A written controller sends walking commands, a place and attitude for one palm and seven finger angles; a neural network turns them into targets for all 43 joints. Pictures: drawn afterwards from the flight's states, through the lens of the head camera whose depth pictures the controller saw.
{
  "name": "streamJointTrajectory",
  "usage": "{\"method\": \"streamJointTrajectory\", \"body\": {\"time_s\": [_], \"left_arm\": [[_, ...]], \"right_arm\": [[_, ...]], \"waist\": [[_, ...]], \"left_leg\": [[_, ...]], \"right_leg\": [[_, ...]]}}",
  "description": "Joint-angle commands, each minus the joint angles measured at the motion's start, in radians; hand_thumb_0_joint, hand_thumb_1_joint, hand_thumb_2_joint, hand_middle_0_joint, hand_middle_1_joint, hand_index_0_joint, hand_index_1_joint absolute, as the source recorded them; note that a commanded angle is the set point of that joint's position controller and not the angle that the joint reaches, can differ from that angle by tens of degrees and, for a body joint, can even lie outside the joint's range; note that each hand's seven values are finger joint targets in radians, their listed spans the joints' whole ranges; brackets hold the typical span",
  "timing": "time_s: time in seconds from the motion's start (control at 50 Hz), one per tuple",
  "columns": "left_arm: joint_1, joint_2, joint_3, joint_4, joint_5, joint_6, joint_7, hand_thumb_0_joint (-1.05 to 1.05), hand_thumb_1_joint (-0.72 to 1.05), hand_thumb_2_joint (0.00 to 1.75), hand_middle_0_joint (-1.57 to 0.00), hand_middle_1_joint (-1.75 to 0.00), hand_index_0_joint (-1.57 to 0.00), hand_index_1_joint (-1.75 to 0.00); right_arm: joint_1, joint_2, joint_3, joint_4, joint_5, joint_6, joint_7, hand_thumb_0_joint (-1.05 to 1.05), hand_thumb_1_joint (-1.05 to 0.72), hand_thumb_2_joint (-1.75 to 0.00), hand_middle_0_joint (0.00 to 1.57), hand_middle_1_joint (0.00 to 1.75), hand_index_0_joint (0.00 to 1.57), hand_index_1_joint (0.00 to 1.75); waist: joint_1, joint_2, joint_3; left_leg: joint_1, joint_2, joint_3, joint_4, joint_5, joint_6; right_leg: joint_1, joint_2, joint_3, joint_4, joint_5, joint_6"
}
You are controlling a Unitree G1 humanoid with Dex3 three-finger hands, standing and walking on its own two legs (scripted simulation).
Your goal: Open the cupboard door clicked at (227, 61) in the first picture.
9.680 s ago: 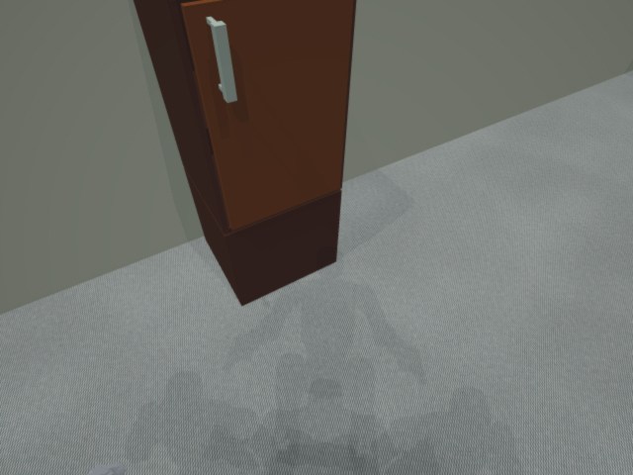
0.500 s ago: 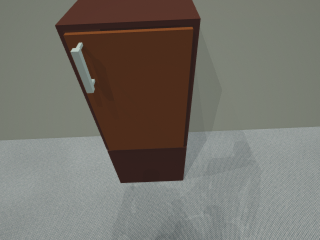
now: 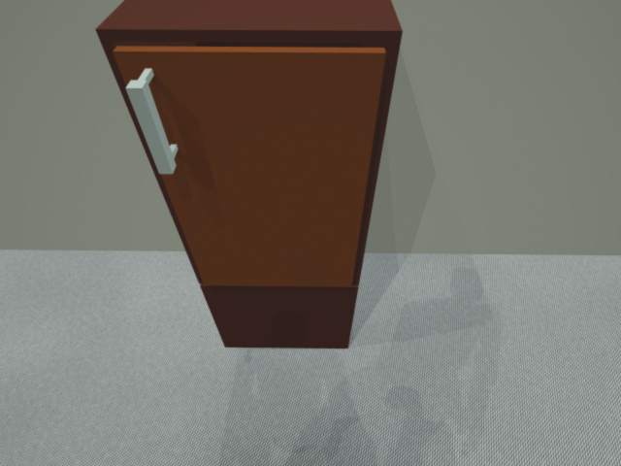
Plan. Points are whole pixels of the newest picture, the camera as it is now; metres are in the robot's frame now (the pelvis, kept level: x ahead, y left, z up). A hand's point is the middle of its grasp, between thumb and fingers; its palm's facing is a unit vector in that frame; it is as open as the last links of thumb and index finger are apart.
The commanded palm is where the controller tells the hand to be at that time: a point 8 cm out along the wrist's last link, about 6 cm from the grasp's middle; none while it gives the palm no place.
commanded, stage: come to a stop and stand still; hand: left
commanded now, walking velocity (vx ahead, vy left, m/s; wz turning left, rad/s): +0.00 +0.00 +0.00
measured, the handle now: (157, 123) +0.55 +0.27 +0.15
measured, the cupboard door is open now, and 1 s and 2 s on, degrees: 0 0 0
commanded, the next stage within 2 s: look again from close up in 0.42 s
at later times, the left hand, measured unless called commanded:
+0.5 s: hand out of the picture +0.02 +0.20 -0.17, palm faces +0.05 -0.98 -0.21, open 7.4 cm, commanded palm none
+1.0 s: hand out of the picture -0.01 +0.28 -0.17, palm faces +0.01 -0.97 -0.23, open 7.4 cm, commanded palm none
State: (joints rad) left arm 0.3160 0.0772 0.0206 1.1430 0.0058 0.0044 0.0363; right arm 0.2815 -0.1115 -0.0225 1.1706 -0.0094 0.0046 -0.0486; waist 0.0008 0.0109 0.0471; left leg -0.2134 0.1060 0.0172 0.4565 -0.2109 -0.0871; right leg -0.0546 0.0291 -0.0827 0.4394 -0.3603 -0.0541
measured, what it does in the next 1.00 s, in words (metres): shifts its weight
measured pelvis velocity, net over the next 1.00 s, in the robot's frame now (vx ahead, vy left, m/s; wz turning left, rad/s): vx -0.05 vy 0.08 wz -0.02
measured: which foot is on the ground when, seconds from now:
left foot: down 0.00-1.00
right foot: down 0.00-1.00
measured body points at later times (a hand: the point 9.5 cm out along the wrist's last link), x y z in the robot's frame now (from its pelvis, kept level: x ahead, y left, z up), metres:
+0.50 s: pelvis +0.01 +0.02 +0.00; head +0.02 +0.02 +0.45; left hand +0.02 +0.25 -0.16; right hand +0.03 -0.20 -0.16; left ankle +0.02 +0.18 -0.74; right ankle -0.07 -0.08 -0.74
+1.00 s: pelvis -0.05 +0.08 +0.00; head -0.07 +0.09 +0.44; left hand -0.01 +0.33 -0.15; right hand +0.02 -0.17 -0.13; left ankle +0.02 +0.18 -0.74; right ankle -0.07 -0.07 -0.74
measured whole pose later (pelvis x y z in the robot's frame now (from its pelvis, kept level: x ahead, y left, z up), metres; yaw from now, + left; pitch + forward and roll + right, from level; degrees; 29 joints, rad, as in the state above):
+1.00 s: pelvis -0.05 +0.08 +0.00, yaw -1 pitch -3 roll -1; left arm 0.30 0.23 0.02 0.94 0.03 0.03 0.02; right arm 0.22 -0.21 -0.03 0.95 -0.03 0.01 -0.01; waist 0.01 -0.01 0.00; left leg -0.31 0.03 0.07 0.55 -0.19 0.03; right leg -0.16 -0.06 -0.03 0.52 -0.31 0.04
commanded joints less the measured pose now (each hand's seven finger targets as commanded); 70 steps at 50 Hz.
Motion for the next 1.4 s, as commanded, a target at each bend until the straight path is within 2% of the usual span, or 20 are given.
{"method": "streamJointTrajectory", "body": {"time_s": [0.0,0.48,0.5,0.52,0.54,0.56,0.6,0.64,0.7,0.72,0.82,0.86,0.94,1.1,1.2,1.28,1.32,1.34,1.36,1.38], "left_arm": [[0.079,0.127,0.019,-0.022,0.003,-0.014,0.013,0.00,0.90,0.90,-0.20,-0.30,-0.20,-0.30],[0.037,0.177,0.013,-0.044,0.002,-0.013,0.007,0.00,0.90,0.90,-0.20,-0.30,-0.20,-0.30],[0.046,0.359,0.008,-0.130,0.029,-0.041,0.011,0.00,0.90,0.90,-0.20,-0.30,-0.20,-0.30],[0.010,0.308,0.042,-0.144,0.024,-0.048,0.015,0.00,0.90,0.90,-0.20,-0.30,-0.20,-0.30],[0.021,0.309,0.042,-0.164,0.016,-0.056,0.016,0.00,0.90,0.90,-0.20,-0.30,-0.20,-0.30],[0.051,0.285,0.044,-0.167,0.016,-0.059,0.016,0.00,0.90,0.90,-0.20,-0.30,-0.20,-0.30],[0.095,0.263,0.033,-0.173,0.015,-0.047,0.017,0.00,0.90,0.90,-0.20,-0.30,-0.20,-0.30],[0.069,0.269,0.035,-0.210,0.021,-0.030,0.018,0.00,0.90,0.90,-0.20,-0.30,-0.20,-0.30],[0.056,0.251,0.027,-0.256,0.019,-0.013,0.015,0.00,0.90,0.90,-0.20,-0.30,-0.20,-0.30],[0.053,0.253,0.026,-0.259,0.016,-0.007,0.013,0.00,0.90,0.90,-0.20,-0.30,-0.20,-0.30],[0.017,0.259,0.018,-0.262,0.018,0.005,0.000,0.00,0.90,0.90,-0.20,-0.30,-0.20,-0.30],[0.008,0.272,0.019,-0.259,0.018,0.006,-0.005,0.00,0.90,0.90,-0.20,-0.30,-0.20,-0.30],[0.045,0.261,0.017,-0.238,0.022,0.006,-0.010,0.00,0.90,0.90,-0.20,-0.30,-0.20,-0.30],[0.126,0.226,0.012,-0.184,0.025,0.001,-0.008,0.00,0.90,0.90,-0.20,-0.30,-0.20,-0.30],[0.216,0.181,0.011,-0.127,0.028,0.010,-0.006,0.00,0.90,0.90,-0.20,-0.30,-0.20,-0.30],[0.291,0.164,0.027,-0.086,0.024,0.025,-0.014,0.00,0.90,0.90,-0.20,-0.30,-0.20,-0.30],[0.279,0.185,0.044,-0.081,0.019,0.025,-0.013,0.00,0.90,0.90,-0.20,-0.30,-0.20,-0.30],[0.210,0.207,0.054,-0.098,0.018,0.022,-0.007,0.00,0.90,0.90,-0.20,-0.30,-0.20,-0.30],[0.076,0.214,0.063,-0.133,0.018,0.015,0.001,0.00,0.90,0.90,-0.20,-0.30,-0.20,-0.30],[-0.046,0.198,0.058,-0.158,0.024,0.001,0.005,0.00,0.90,0.90,-0.20,-0.30,-0.20,-0.30]], "right_arm": [[0.053,-0.076,-0.008,-0.027,0.000,-0.007,-0.005,0.00,-0.90,-0.90,0.20,0.30,0.20,0.30],[-0.003,-0.137,-0.002,-0.050,-0.001,-0.017,0.003,0.00,-0.90,-0.90,0.20,0.30,0.20,0.30],[-0.051,-0.245,-0.012,-0.184,-0.010,-0.026,0.020,0.00,-0.90,-0.90,0.20,0.30,0.20,0.30],[-0.024,-0.245,-0.042,-0.207,-0.023,-0.047,0.013,0.00,-0.90,-0.90,0.20,0.30,0.20,0.30],[-0.012,-0.212,-0.038,-0.213,-0.022,-0.049,0.006,0.00,-0.90,-0.90,0.20,0.30,0.20,0.30],[-0.005,-0.193,-0.035,-0.230,-0.017,-0.051,0.003,0.00,-0.90,-0.90,0.20,0.30,0.20,0.30],[-0.021,-0.152,-0.022,-0.262,-0.014,-0.040,0.011,0.00,-0.90,-0.90,0.20,0.30,0.20,0.30],[-0.036,-0.173,-0.034,-0.283,-0.010,-0.027,0.011,0.00,-0.90,-0.90,0.20,0.30,0.20,0.30],[0.018,-0.199,-0.040,-0.261,-0.013,-0.026,0.014,0.00,-0.90,-0.90,0.20,0.30,0.20,0.30],[0.013,-0.221,-0.043,-0.257,-0.012,-0.021,0.015,0.00,-0.90,-0.90,0.20,0.30,0.20,0.30],[-0.060,-0.240,-0.038,-0.282,-0.014,-0.013,0.028,0.00,-0.90,-0.90,0.20,0.30,0.20,0.30],[-0.070,-0.253,-0.040,-0.289,-0.016,-0.010,0.032,0.00,-0.90,-0.90,0.20,0.30,0.20,0.30],[-0.068,-0.262,-0.045,-0.287,-0.017,-0.005,0.036,0.00,-0.90,-0.90,0.20,0.30,0.20,0.30],[-0.026,-0.226,-0.042,-0.244,-0.011,0.002,0.038,0.00,-0.90,-0.90,0.20,0.30,0.20,0.30],[0.011,-0.196,-0.041,-0.196,-0.013,0.020,0.037,0.00,-0.90,-0.90,0.20,0.30,0.20,0.30],[-0.001,-0.167,-0.047,-0.175,-0.013,0.041,0.029,0.00,-0.90,-0.90,0.20,0.30,0.20,0.30],[0.020,-0.122,-0.048,-0.170,-0.012,0.049,0.028,0.00,-0.90,-0.90,0.20,0.30,0.20,0.30],[0.060,-0.085,-0.053,-0.164,-0.012,0.055,0.026,0.00,-0.90,-0.90,0.20,0.30,0.20,0.30],[0.122,-0.082,-0.064,-0.149,-0.011,0.054,0.026,0.00,-0.90,-0.90,0.20,0.30,0.20,0.30],[0.204,-0.066,-0.064,-0.127,-0.005,0.035,0.030,0.00,-0.90,-0.90,0.20,0.30,0.20,0.30]], "waist": [[-0.005,-0.035,0.026],[0.004,-0.031,0.012],[-0.001,-0.004,0.106],[-0.020,0.121,-0.043],[-0.010,0.091,-0.169],[0.001,0.005,-0.202],[0.020,-0.228,-0.150],[0.010,-0.247,-0.068],[-0.006,-0.018,-0.084],[-0.005,0.046,-0.069],[0.003,0.026,0.051],[0.001,0.049,0.079],[0.009,0.072,0.036],[0.008,0.026,0.028],[0.012,0.029,0.039],[0.029,-0.013,0.075],[0.011,-0.138,0.045],[-0.028,-0.251,0.024],[-0.091,-0.274,0.018],[-0.148,-0.248,0.036]], "left_leg": [[0.084,0.010,0.017,0.005,0.260,0.071],[0.125,0.012,-0.009,-0.050,0.313,0.087],[0.055,-0.018,-0.034,0.029,0.243,0.094],[0.044,-0.022,0.005,0.077,0.316,0.094],[0.049,-0.027,-0.001,0.118,0.388,0.109],[0.008,-0.034,0.014,0.141,0.389,0.109],[-0.134,-0.078,0.039,0.145,0.102,0.109],[-0.149,-0.084,0.046,0.115,-0.003,0.118],[0.064,-0.016,0.011,0.103,0.451,0.140],[0.079,0.013,-0.012,0.105,0.494,0.143],[-0.079,0.010,-0.061,-0.029,0.007,0.140],[-0.127,0.007,-0.086,-0.101,-0.201,0.134],[-0.141,0.022,-0.122,-0.178,-0.339,0.135],[-0.120,0.007,-0.107,-0.185,-0.312,0.123],[-0.135,-0.004,-0.099,-0.208,-0.437,0.111],[-0.179,-0.068,-0.029,-0.111,-0.443,0.092],[-0.103,-0.138,0.049,0.160,-0.281,0.075],[-0.025,-0.161,0.090,0.402,-0.178,0.069],[0.032,-0.119,0.047,0.539,-0.148,0.083],[0.114,-0.065,0.010,0.481,-0.197,0.096]], "right_leg": [[-0.100,-0.137,0.087,-0.087,0.499,0.020],[-0.073,-0.143,0.080,-0.106,0.409,0.038],[-0.141,-0.146,0.096,-0.108,0.502,0.040],[-0.085,-0.180,0.137,0.023,0.638,0.014],[-0.007,-0.179,0.134,0.063,0.815,0.000],[0.035,-0.186,0.126,0.082,0.945,-0.004],[0.113,-0.205,0.138,0.103,1.148,-0.011],[0.053,-0.205,0.128,0.107,1.044,-0.015],[-0.118,-0.128,0.088,0.119,0.606,0.019],[-0.160,-0.114,0.075,0.093,0.430,0.029],[-0.200,-0.094,0.092,-0.003,0.060,0.036],[-0.215,-0.090,0.088,-0.013,-0.007,0.036],[-0.185,-0.079,0.063,-0.003,-0.026,0.044],[-0.206,-0.090,0.079,-0.048,-0.041,0.043],[-0.230,-0.066,0.064,-0.063,-0.201,0.049],[-0.255,-0.066,0.096,-0.099,-0.265,0.019],[-0.363,-0.146,0.205,-0.207,-0.365,-0.027],[-0.492,-0.237,0.305,-0.316,-0.436,-0.061],[-0.594,-0.302,0.339,-0.345,-0.393,-0.075],[-0.653,-0.287,0.275,-0.283,-0.314,-0.055]]}}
